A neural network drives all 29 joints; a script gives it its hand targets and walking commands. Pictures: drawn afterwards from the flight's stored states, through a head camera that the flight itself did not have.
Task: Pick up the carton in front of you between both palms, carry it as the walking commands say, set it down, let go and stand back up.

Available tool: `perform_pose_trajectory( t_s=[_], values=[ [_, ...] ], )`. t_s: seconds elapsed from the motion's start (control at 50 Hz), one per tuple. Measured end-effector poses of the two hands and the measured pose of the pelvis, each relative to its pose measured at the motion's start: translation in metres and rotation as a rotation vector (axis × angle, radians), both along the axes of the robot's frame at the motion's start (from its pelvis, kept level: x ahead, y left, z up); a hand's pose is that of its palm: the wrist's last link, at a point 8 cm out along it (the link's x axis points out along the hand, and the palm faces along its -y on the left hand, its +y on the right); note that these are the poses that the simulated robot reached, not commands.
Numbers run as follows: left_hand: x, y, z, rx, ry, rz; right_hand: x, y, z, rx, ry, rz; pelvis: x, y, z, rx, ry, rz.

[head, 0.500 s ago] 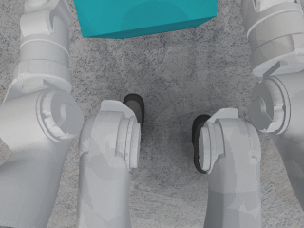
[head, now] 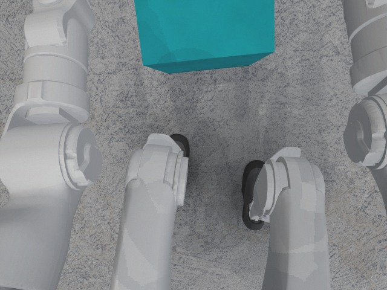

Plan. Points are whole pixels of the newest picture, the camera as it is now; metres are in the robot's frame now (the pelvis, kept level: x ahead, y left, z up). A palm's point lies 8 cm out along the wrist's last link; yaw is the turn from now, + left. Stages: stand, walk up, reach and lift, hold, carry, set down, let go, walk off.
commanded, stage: set down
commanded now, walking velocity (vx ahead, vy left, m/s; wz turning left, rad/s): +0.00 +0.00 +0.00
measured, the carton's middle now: (203, 13) +0.55 +0.08 -0.29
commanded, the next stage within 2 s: let go in 0.74 s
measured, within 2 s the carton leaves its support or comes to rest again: neither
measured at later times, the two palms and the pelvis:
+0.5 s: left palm out of the picture +0.54 +0.27 +0.03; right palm out of the picture +0.62 -0.12 +0.03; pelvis +0.02 +0.00 +0.13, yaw +0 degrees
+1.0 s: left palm out of the picture +0.50 +0.26 +0.15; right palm out of the picture +0.56 -0.13 +0.15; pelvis +0.05 +0.01 +0.26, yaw -2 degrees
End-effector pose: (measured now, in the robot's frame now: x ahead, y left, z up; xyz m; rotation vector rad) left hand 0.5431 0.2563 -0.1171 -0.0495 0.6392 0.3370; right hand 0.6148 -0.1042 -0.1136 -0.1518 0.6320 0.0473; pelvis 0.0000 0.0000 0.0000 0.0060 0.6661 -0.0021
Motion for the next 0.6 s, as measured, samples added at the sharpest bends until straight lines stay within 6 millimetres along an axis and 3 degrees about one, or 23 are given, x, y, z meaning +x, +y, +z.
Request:
perform_pose_trajectory(
  t_s=[0.12, 0.34, 0.6],
  values=[
    [-0.003, 0.001, 0.039, 0.007, 0.002, 0.004, 0.001, -0.005, 0.042, 0.004, 0.012, -0.008, 0.003, 0.0, 0.029, -0.007, 0.072, 0.003],
    [-0.001, 0.008, 0.097, 0.018, -0.01, 0.003, 0.004, -0.014, 0.094, 0.002, -0.002, -0.008, 0.011, 0.003, 0.08, -0.01, 0.154, -0.001],
    [-0.004, 0.014, 0.181, 0.012, -0.013, 0.002, 0.006, -0.015, 0.177, 0.01, 0.002, 0.006, 0.025, 0.004, 0.154, -0.012, 0.186, 0.005]
  ],
)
